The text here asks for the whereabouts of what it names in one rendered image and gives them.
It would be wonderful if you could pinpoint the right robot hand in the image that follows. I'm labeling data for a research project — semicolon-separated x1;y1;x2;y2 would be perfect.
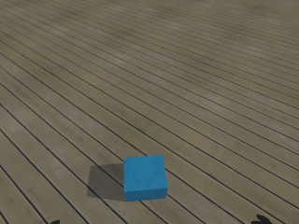
250;214;272;224

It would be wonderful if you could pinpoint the carton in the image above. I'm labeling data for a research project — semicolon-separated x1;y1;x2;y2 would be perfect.
123;155;168;202

